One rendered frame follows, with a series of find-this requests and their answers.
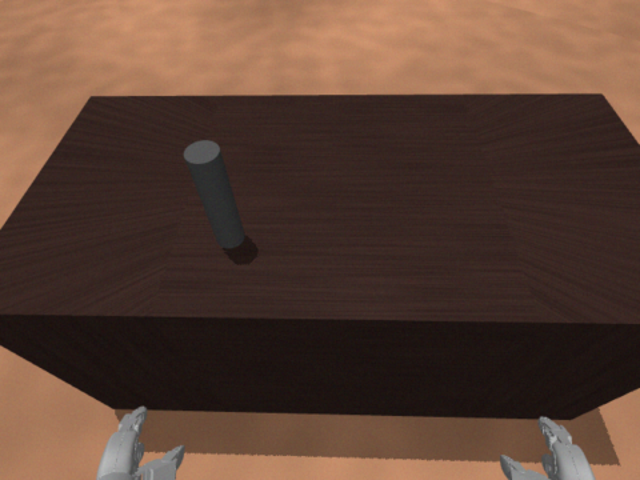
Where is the right robot hand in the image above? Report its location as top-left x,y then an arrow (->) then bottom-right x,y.
500,416 -> 596,480

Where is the can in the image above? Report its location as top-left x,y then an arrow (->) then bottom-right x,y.
184,140 -> 245,248

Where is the left robot hand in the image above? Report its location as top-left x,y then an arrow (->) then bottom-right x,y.
96,406 -> 185,480

